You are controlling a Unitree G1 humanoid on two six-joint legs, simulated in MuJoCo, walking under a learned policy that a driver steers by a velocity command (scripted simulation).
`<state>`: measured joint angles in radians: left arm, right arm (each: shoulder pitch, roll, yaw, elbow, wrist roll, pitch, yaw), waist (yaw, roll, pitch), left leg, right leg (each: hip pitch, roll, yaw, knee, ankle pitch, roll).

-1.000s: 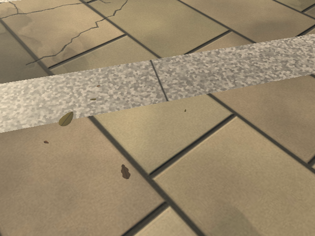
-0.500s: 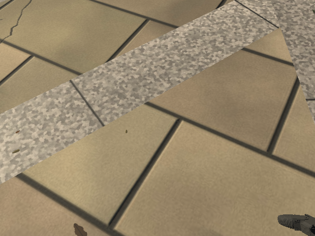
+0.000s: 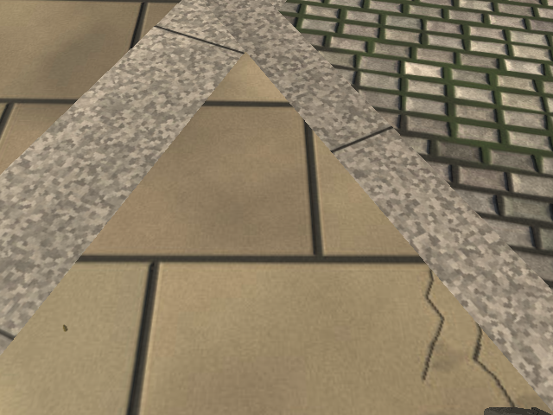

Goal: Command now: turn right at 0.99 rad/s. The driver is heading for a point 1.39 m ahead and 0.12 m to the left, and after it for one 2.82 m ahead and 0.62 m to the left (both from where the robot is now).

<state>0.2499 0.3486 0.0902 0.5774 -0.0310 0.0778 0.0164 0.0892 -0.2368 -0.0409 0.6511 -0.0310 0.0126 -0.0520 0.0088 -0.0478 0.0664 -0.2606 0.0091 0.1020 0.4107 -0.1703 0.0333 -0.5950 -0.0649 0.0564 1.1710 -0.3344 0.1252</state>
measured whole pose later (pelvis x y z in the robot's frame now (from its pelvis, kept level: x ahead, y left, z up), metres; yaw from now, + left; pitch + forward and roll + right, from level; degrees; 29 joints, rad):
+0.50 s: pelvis +0.11 -0.09 +0.00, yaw -7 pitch +1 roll +1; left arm 0.45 0.24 0.03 0.73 0.03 -0.10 0.01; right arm 0.22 -0.31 -0.08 0.79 0.05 -0.04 0.05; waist 0.03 0.04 -0.02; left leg -0.84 0.04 -0.08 1.04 0.08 0.02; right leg 0.09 0.00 -0.17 0.24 -0.36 -0.03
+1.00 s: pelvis +0.50 -0.10 +0.00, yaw +18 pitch +2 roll +0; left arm 0.05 0.25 0.00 0.53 0.01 -0.14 0.01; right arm 0.42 -0.24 -0.04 0.74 0.04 -0.06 -0.01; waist -0.07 -0.02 0.01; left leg -0.11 -0.16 -0.19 0.44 -0.33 0.13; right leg -0.71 -0.10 0.18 0.76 -0.03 0.07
